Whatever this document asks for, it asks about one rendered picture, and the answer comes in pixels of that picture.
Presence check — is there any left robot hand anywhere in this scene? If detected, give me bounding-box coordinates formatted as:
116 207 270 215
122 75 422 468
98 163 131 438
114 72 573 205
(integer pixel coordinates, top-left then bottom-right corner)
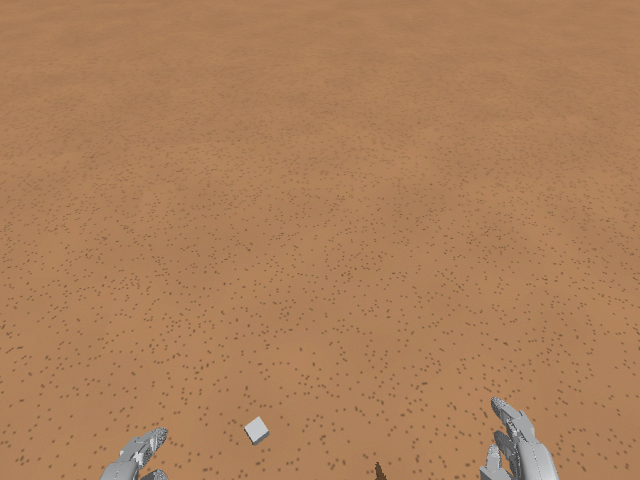
99 427 168 480

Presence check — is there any small box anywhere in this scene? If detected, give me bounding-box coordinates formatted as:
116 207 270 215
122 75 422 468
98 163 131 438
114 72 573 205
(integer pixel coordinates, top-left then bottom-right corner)
244 416 270 446

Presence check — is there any right robot hand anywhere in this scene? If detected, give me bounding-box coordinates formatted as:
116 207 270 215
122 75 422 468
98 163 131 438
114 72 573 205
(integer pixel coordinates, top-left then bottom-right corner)
480 397 559 480

